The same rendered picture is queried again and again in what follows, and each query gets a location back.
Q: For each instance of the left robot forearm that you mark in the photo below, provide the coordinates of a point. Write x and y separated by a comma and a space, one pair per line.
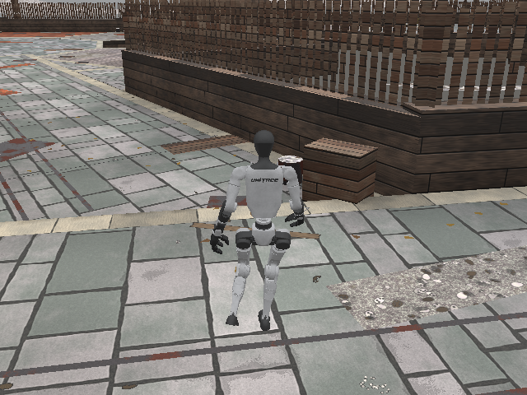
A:
222, 220

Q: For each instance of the robot right upper arm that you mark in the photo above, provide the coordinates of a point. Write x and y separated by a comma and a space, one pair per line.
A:
293, 186

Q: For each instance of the robot left hand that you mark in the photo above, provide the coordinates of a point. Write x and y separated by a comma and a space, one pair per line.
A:
215, 241

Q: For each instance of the robot left upper arm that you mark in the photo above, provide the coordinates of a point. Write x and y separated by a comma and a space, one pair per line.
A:
237, 174

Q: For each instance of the right robot forearm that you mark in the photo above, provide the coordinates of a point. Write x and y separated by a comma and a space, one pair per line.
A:
299, 214

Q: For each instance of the humanoid robot torso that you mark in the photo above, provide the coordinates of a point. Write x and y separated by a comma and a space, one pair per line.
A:
264, 198

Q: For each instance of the robot right hand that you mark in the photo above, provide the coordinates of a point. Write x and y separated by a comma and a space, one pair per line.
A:
291, 217

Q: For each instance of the robot right foot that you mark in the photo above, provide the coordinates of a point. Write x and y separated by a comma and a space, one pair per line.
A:
264, 323

